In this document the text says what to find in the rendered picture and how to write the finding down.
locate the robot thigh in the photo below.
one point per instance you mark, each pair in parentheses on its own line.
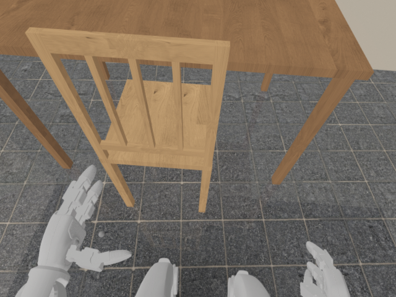
(160,281)
(243,285)

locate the left robot hand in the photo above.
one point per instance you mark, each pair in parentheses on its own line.
(67,225)

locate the chair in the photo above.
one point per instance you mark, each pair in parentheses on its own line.
(160,124)

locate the right robot hand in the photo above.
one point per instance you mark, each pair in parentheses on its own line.
(330,281)

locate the robot right thigh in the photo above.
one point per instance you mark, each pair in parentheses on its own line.
(243,285)

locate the table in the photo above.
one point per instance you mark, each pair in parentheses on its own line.
(291,37)

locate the left robot forearm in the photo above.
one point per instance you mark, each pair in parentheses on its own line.
(45,281)

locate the robot left thigh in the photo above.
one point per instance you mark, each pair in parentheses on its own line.
(160,281)

